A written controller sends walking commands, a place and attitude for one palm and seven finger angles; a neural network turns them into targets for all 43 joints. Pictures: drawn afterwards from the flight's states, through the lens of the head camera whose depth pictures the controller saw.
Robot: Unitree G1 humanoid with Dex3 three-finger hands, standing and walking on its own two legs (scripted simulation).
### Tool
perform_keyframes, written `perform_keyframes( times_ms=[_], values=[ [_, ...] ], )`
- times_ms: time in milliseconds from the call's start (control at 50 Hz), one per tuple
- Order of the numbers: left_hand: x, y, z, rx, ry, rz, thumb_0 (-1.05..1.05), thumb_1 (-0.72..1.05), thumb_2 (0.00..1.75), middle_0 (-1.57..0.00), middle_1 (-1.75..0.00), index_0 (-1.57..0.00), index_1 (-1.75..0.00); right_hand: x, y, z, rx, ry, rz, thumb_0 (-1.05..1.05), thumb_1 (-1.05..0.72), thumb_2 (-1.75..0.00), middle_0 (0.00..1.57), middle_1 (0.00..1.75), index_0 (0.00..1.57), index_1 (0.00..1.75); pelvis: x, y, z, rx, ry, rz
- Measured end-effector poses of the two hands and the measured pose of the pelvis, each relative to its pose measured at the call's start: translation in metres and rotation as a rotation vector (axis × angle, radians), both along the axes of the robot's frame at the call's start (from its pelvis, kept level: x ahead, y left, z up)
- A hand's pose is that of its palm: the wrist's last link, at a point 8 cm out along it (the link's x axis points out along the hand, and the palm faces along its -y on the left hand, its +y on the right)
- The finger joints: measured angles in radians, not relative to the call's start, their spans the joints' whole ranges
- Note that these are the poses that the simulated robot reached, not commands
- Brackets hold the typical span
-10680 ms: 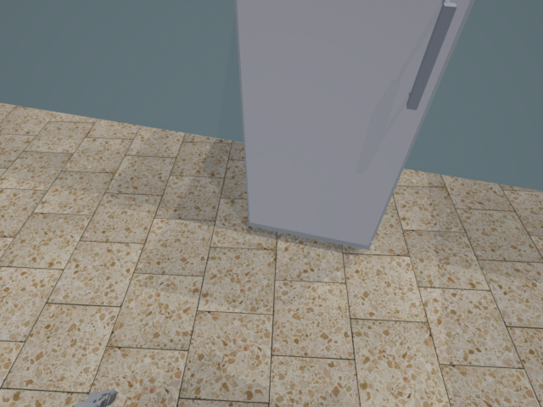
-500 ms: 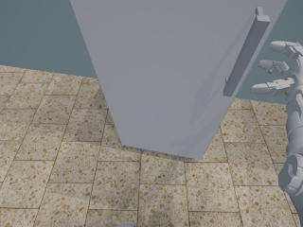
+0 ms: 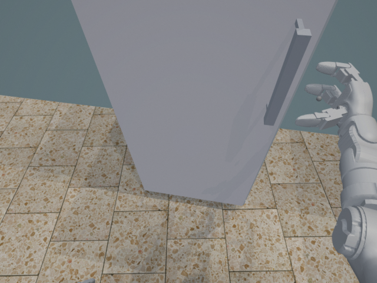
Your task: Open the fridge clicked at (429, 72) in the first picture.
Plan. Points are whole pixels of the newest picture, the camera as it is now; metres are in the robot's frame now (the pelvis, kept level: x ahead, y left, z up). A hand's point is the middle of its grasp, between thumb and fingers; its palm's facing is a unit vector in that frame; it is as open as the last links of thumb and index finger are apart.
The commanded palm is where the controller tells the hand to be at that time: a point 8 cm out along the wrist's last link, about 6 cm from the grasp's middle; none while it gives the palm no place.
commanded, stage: move the hooked fingers beside the handle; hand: right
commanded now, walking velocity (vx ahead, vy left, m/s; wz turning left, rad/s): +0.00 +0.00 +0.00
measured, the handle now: (282, 78) +0.54 -0.13 +0.15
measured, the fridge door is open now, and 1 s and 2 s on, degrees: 0 0 0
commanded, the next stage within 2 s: feel for the door with the fingertips in 0.28 s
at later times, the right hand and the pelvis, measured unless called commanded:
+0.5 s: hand (311, 96) +0.48 -0.19 +0.15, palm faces +0.05 +1.00 +0.02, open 14.0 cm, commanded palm +0.45 -0.22 +0.15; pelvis -0.01 +0.01 +0.00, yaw +0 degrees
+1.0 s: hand (294, 90) +0.49 -0.15 +0.16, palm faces +0.05 +1.00 +0.01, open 14.0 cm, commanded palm +0.46 -0.20 +0.15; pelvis -0.01 +0.01 +0.00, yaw +0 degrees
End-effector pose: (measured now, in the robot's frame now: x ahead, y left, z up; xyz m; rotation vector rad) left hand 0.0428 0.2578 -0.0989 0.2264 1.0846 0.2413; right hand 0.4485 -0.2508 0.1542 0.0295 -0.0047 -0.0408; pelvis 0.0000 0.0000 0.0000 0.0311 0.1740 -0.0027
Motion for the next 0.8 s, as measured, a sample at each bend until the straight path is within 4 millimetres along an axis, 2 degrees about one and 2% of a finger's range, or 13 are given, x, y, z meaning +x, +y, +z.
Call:
perform_keyframes(
  times_ms=[100,200,440,580,660,800],
  values=[
    [0.014,-0.002,0.001,-0.009,-0.045,-0.025,0.01,0.91,0.9,-0.21,-0.3,-0.21,-0.3,-0.002,0.007,0.0,0.008,0.005,-0.003,-0.01,0.5,-0.3,0.3,1.2,0.3,1.2,-0.003,0.002,-0.001,-0.004,-0.007,-0.001],
    [0.013,0.001,0.001,-0.007,-0.052,-0.027,0.01,0.91,0.9,-0.21,-0.3,-0.21,-0.3,-0.002,0.007,-0.003,-0.012,0.014,-0.02,-0.01,0.5,-0.3,0.3,1.2,0.3,1.2,-0.006,0.006,-0.002,-0.006,-0.005,-0.001],
    [-0.03,0.018,-0.003,0.019,0.067,0.021,0.01,0.91,0.9,-0.21,-0.3,-0.21,-0.3,0.006,0.007,-0.003,-0.005,0.026,-0.011,-0.01,0.5,-0.3,0.3,1.2,0.3,1.2,-0.01,0.012,-0.002,-0.006,0.01,-0.004],
    [-0.047,0.022,-0.002,0.019,0.104,0.052,0.01,0.91,0.9,-0.21,-0.3,-0.2,-0.3,0.008,0.021,-0.001,0.004,-0.017,0.01,-0.01,0.5,-0.3,0.3,1.2,0.3,1.2,-0.007,0.013,-0.001,-0.006,0.014,0.007],
    [-0.044,0.019,-0.003,0.007,0.092,0.055,0.01,0.91,0.9,-0.2,-0.3,-0.2,-0.3,0.006,0.031,-0.004,0.002,-0.003,0.014,-0.01,0.5,-0.3,0.3,1.2,0.3,1.2,-0.006,0.013,-0.001,-0.007,0.006,0.009],
    [-0.025,0.012,-0.005,-0.014,0.037,0.031,0.01,0.91,0.9,-0.2,-0.3,-0.2,-0.3,0.007,0.045,-0.006,-0.007,0.008,-0.005,-0.01,0.5,-0.3,0.3,1.2,0.3,1.2,-0.007,0.013,-0.001,-0.009,-0.001,0.006]
  ],
)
